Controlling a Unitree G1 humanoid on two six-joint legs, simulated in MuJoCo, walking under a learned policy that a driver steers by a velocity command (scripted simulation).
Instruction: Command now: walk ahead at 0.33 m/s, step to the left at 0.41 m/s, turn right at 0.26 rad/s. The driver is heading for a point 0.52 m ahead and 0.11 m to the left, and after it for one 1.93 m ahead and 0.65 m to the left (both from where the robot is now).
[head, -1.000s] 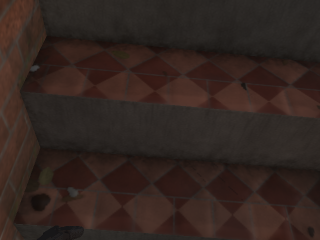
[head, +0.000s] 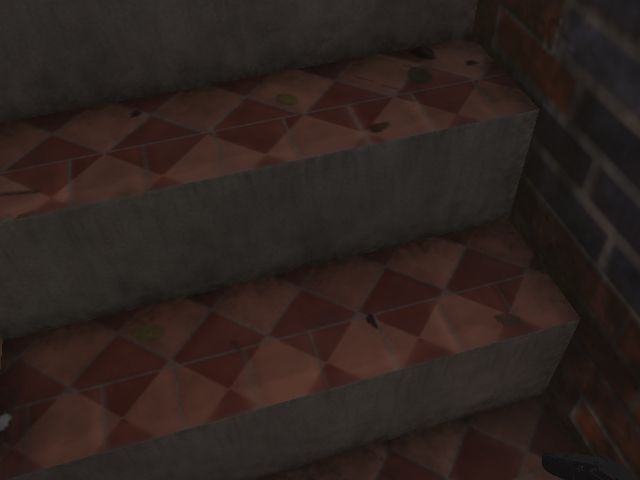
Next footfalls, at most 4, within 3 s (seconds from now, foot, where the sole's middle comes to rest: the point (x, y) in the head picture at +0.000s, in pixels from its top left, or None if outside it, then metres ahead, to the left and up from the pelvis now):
0.08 right None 0.04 -0.18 -0.76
0.24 left None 0.06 0.02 -0.75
0.56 right None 0.04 -0.25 -0.78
0.74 left None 0.13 -0.01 -0.75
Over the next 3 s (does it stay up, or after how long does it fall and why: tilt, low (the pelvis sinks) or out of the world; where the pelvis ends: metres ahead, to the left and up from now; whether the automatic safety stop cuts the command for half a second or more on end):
falls after 1.94 s (tilt)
